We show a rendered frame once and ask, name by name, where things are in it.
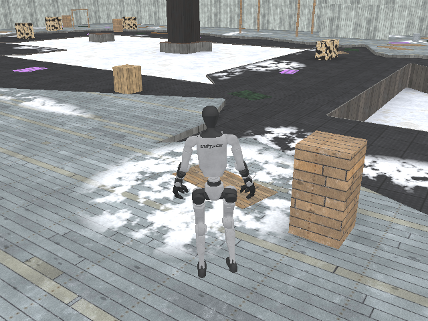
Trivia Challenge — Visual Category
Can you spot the robot right hand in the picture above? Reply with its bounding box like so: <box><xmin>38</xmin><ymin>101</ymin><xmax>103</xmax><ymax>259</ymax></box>
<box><xmin>240</xmin><ymin>183</ymin><xmax>255</xmax><ymax>199</ymax></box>

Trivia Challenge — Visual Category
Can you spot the robot right forearm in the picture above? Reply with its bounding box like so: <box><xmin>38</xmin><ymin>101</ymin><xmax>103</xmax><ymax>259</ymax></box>
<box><xmin>239</xmin><ymin>161</ymin><xmax>253</xmax><ymax>187</ymax></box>

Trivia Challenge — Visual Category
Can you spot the robot left hand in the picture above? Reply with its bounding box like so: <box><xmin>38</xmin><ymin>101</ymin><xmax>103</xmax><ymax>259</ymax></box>
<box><xmin>173</xmin><ymin>185</ymin><xmax>188</xmax><ymax>199</ymax></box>

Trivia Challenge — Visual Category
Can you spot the robot left forearm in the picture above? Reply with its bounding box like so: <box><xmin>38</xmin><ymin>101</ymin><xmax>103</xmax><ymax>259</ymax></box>
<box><xmin>174</xmin><ymin>162</ymin><xmax>186</xmax><ymax>187</ymax></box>

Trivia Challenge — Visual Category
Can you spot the right robot upper arm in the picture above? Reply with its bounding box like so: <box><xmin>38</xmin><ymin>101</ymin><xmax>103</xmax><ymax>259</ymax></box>
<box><xmin>225</xmin><ymin>134</ymin><xmax>245</xmax><ymax>171</ymax></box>

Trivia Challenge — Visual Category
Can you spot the left robot upper arm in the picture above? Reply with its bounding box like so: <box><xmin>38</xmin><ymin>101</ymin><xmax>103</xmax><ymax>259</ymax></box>
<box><xmin>180</xmin><ymin>135</ymin><xmax>198</xmax><ymax>172</ymax></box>

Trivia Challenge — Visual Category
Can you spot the left robot thigh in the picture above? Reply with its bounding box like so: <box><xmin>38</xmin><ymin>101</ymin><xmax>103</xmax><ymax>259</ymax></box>
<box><xmin>192</xmin><ymin>187</ymin><xmax>207</xmax><ymax>236</ymax></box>

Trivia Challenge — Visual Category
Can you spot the humanoid robot torso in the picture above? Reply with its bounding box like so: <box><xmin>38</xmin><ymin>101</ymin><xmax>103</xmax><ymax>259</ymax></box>
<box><xmin>196</xmin><ymin>131</ymin><xmax>227</xmax><ymax>201</ymax></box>

